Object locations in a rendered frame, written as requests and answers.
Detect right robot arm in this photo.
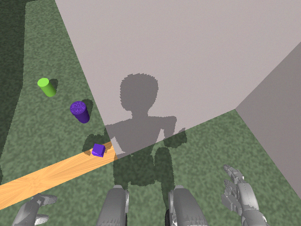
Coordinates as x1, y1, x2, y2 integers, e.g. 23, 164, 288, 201
241, 210, 270, 226

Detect left robot hand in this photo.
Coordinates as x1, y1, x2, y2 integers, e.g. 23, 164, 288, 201
12, 193, 57, 226

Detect right robot hand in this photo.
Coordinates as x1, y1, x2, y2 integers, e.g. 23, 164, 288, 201
221, 164, 259, 216

